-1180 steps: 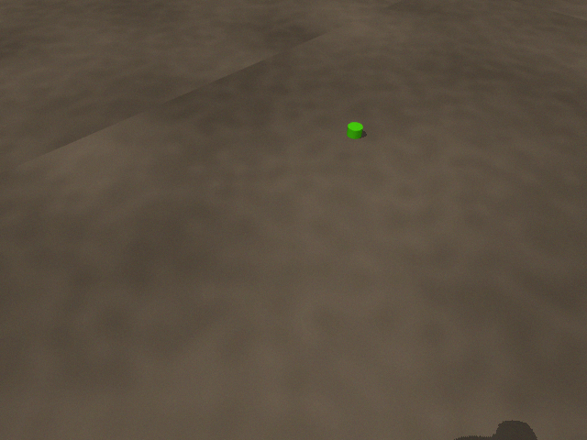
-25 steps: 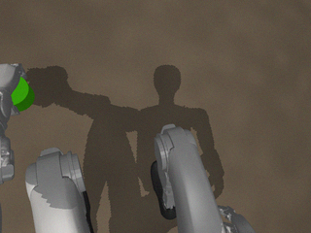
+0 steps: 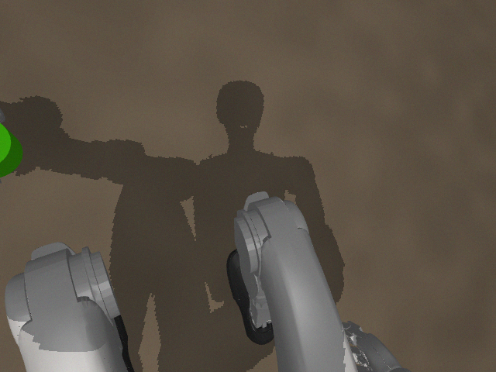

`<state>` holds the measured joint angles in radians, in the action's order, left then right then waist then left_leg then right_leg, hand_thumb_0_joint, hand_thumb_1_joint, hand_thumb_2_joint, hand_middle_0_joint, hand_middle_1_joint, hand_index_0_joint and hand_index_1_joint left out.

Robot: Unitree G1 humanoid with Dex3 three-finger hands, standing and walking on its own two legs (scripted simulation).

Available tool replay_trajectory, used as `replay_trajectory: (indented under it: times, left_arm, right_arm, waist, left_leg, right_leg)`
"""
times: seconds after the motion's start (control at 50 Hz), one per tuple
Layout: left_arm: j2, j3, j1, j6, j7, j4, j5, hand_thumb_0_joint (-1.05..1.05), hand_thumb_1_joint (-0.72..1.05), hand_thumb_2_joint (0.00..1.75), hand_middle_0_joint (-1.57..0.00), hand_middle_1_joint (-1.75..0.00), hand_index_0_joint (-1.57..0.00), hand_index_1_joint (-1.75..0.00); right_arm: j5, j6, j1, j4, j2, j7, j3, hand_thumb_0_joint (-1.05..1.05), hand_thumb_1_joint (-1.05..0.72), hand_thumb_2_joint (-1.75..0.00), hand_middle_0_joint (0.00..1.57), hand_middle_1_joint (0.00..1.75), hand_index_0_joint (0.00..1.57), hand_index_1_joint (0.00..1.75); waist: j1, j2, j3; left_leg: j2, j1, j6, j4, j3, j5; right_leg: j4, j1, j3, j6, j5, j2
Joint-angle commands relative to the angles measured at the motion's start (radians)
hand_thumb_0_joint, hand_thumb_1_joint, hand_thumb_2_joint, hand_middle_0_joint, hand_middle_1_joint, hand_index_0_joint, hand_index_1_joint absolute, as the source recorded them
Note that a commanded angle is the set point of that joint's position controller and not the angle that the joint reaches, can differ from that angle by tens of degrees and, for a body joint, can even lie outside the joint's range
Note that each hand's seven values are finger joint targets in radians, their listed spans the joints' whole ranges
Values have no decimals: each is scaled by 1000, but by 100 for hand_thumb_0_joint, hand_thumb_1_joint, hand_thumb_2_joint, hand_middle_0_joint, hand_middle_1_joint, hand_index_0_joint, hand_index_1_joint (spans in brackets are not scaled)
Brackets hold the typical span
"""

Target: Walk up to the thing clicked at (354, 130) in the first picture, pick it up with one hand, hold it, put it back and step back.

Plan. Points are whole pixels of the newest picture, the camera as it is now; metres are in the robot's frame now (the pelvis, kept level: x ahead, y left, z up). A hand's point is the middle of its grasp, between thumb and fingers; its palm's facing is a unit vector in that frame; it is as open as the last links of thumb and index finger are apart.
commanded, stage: rest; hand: left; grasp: from above
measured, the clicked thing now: out of the picture +0.47 +0.30 -0.24
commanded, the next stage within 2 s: open in 0.94 s
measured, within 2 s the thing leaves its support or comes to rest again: rests again in 0.64 s
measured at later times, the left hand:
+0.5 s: hand out of the picture +0.46 +0.30 -0.24, palm faces -0.46 -0.12 -0.88, open 10.8 cm
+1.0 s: hand out of the picture +0.46 +0.30 -0.25, palm faces -0.46 -0.13 -0.88, open 10.8 cm
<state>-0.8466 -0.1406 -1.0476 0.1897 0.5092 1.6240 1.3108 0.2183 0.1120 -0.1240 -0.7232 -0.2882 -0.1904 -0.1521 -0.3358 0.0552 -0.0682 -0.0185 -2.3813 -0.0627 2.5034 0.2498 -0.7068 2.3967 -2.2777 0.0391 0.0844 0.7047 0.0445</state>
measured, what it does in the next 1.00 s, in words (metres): stands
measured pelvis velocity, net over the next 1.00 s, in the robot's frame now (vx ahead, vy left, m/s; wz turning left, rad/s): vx -0.01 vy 0.01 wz -0.07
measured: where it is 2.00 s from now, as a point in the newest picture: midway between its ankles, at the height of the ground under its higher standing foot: (189, 338)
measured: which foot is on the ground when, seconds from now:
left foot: down 0.00-1.00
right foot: down 0.00-1.00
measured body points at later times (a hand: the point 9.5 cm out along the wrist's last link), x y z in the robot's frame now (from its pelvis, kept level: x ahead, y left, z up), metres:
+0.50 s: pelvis +0.00 +0.01 -0.01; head +0.27 +0.11 +0.33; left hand +0.48 +0.30 -0.19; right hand +0.03 -0.26 -0.07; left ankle +0.06 +0.14 -0.27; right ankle +0.10 -0.14 -0.27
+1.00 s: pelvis -0.01 +0.01 -0.01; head +0.27 +0.12 +0.33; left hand +0.48 +0.30 -0.20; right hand +0.02 -0.25 -0.07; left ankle +0.06 +0.14 -0.27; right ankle +0.10 -0.14 -0.27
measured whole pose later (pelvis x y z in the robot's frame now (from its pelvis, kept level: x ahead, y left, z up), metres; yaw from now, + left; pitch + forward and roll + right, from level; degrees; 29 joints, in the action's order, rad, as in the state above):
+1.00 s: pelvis -0.01 +0.01 -0.01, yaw -4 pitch +28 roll -14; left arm -0.99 -0.13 -1.09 0.20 0.61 1.78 1.31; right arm 0.28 0.21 -0.10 -0.70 -0.33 -0.26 -0.27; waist -0.39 0.11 -0.15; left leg -0.02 -2.37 -0.04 2.57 0.31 -0.71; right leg 2.39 -2.23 0.08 0.09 0.68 0.07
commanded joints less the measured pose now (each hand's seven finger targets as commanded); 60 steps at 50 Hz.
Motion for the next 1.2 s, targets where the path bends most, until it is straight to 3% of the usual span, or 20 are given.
replay_trajectory:
  times: [0.0, 0.02, 0.16, 0.28, 0.32, 0.34, 0.38, 0.4, 0.54, 0.62, 0.68, 0.7, 0.76, 0.78, 0.84, 0.94, 0.96, 1.02, 1.12, 1.18]
  left_arm:
    - [-270, -21, -313, 5, 64, -126, -26, 0, 63, 87, -96, -82, -98, -80]
    - [-264, -23, -283, 3, 69, -112, -27, 0, 63, 86, -96, -81, -98, -79]
    - [-275, -14, -283, 3, 83, -92, -22, 0, 65, 85, -97, -80, -100, -78]
    - [-291, -18, -310, 6, 92, -68, -12, 0, 68, 84, -100, -79, -102, -77]
    - [-317, -36, -282, 7, 97, -54, -17, 0, 67, 82, -99, -79, -102, -76]
    - [-269, 12, -287, 8, 92, -63, -15, 0, 68, 83, -100, -78, -102, -75]
    - [-310, -12, -303, 12, 99, -66, -13, 0, 69, 82, -99, -81, -102, -77]
    - [-316, -18, -280, 11, 103, -59, -15, 0, 67, 82, -99, -79, -102, -76]
    - [-296, 17, -316, 10, 125, -30, -13, 0, 62, 80, -95, -79, -98, -76]
    - [-308, 13, -306, 10, 139, -22, -8, 0, 61, 80, -95, -78, -97, -75]
    - [-355, -21, -300, 5, 145, 14, -10, 0, 59, 80, -92, -79, -95, -76]
    - [-334, -1, -312, 7, 140, 13, -5, 0, 60, 79, -93, -77, -96, -74]
    - [-334, 2, -308, 7, 139, 15, -14, 0, 61, 78, -94, -78, -96, -75]
    - [-311, 28, -322, 8, 135, 20, -14, 0, 61, 75, -93, -78, -96, -74]
    - [-381, -26, -274, 7, 147, 27, -12, 0, 58, 80, -92, -77, -95, -75]
    - [-330, 31, -311, 11, 137, 44, -13, 0, 57, 79, -90, -79, -93, -76]
    - [-367, 7, -313, 15, 143, 43, -14, 0, 57, 78, -91, -78, -93, -75]
    - [-363, 10, -298, 21, 145, 59, -2, 0, 58, 77, -91, -78, -94, -75]
    - [-382, 10, -308, 24, 153, 56, -1, 0, 18, 67, -51, -78, -54, -74]
    - [-355, 32, -297, 21, 151, 71, -2, 0, -6, 67, -39, -80, -42, -76]
  right_arm:
    - [7, 10, -215, -5, -296, 4, 79, 0, -91, -90, 20, 30, 20, 30]
    - [5, 10, -222, -9, -295, 4, 76, 0, -90, -90, 20, 30, 20, 30]
    - [14, 21, -192, 5, -308, -5, 65, 0, -91, -90, 20, 30, 20, 30]
    - [31, 36, -200, 6, -331, -14, 52, 0, -91, -90, 20, 30, 20, 30]
    - [30, 37, -198, 1, -336, -16, 50, 0, -91, -90, 20, 30, 20, 30]
    - [29, 43, -180, 13, -326, -17, 43, 0, -91, -90, 20, 30, 20, 30]
    - [36, 45, -192, 14, -340, -20, 40, 0, -91, -90, 20, 30, 20, 30]
    - [34, 45, -181, 11, -337, -19, 39, 0, -91, -90, 20, 30, 20, 30]
    - [44, 64, -163, 13, -345, -35, 20, 0, -91, -90, 20, 30, 20, 30]
    - [52, 75, -164, 8, -350, -40, 14, 0, -91, -90, 20, 30, 20, 30]
    - [49, 81, -174, 0, -355, -45, 6, 0, -91, -90, 20, 30, 20, 30]
    - [54, 85, -172, 6, -361, -50, 6, 0, -91, -90, 20, 30, 20, 30]
    - [55, 94, -168, 14, -368, -50, 1, 0, -91, -90, 20, 30, 20, 30]
    - [55, 101, -155, 22, -364, -53, -4, 0, -91, -90, 20, 30, 20, 30]
    - [58, 94, -174, 10, -365, -54, -16, 0, -91, -90, 20, 30, 20, 30]
    - [61, 102, -155, 23, -376, -54, -16, 0, -91, -90, 20, 30, 20, 30]
    - [60, 101, -158, 16, -382, -54, -19, 0, -91, -90, 20, 30, 20, 30]
    - [67, 98, -151, 23, -378, -56, -27, 0, -91, -90, 20, 30, 20, 30]
    - [66, 103, -147, 25, -375, -59, -42, 0, -90, -90, 20, 30, 20, 30]
    - [72, 113, -147, 27, -368, -64, -49, 0, -90, -90, 20, 30, 20, 30]
  waist:
    - [-28, -398, 710]
    - [-15, -401, 714]
    - [-30, -427, 685]
    - [-65, -425, 636]
    - [-52, -426, 636]
    - [-52, -435, 635]
    - [-64, -454, 634]
    - [-48, -446, 644]
    - [-80, -452, 602]
    - [-77, -477, 609]
    - [-81, -447, 582]
    - [-99, -459, 567]
    - [-100, -452, 576]
    - [-104, -463, 556]
    - [-83, -461, 591]
    - [-115, -448, 534]
    - [-109, -447, 534]
    - [-106, -462, 525]
    - [-106, -463, 526]
    - [-119, -432, 507]
  left_leg:
    - [-8, 517, 82, -199, -171, 247]
    - [-7, 520, 80, -210, -171, 247]
    - [-11, 531, 74, -210, -159, 225]
    - [-14, 533, 72, -188, -147, 232]
    - [-15, 522, 72, -198, -144, 229]
    - [-13, 532, 69, -197, -146, 222]
    - [-16, 546, 68, -206, -136, 225]
    - [-18, 547, 66, -208, -133, 221]
    - [-22, 535, 66, -191, -123, 221]
    - [-24, 566, 59, -212, -116, 227]
    - [-25, 524, 67, -190, -116, 222]
    - [-24, 527, 65, -188, -116, 223]
    - [-25, 541, 65, -195, -109, 213]
    - [-25, 531, 64, -194, -110, 198]
    - [-29, 538, 62, -199, -102, 240]
    - [-28, 514, 66, -195, -100, 191]
    - [-31, 516, 64, -199, -91, 193]
    - [-32, 536, 54, -215, -78, 201]
    - [-31, 526, 58, -203, -85, 193]
    - [-31, 511, 64, -186, -90, 193]
  right_leg:
    - [-224, 388, 167, -93, -333, 24]
    - [-222, 405, 167, -93, -329, 24]
    - [-213, 377, 185, -98, -308, 30]
    - [-205, 358, 200, -99, -313, 32]
    - [-208, 374, 202, -99, -308, 34]
    - [-209, 362, 200, -101, -301, 35]
    - [-204, 369, 210, -100, -305, 34]
    - [-201, 368, 212, -100, -300, 37]
    - [-195, 350, 217, -95, -313, 41]
    - [-196, 359, 226, -98, -310, 46]
    - [-193, 367, 221, -92, -316, 44]
    - [-187, 362, 222, -93, -314, 41]
    - [-201, 368, 227, -91, -304, 46]
    - [-194, 352, 229, -92, -293, 45]
    - [-196, 401, 229, -92, -326, 50]
    - [-202, 360, 233, -91, -289, 52]
    - [-199, 357, 239, -90, -286, 50]
    - [-184, 346, 247, -94, -284, 50]
    - [-192, 357, 241, -91, -284, 50]
    - [-195, 363, 242, -84, -294, 53]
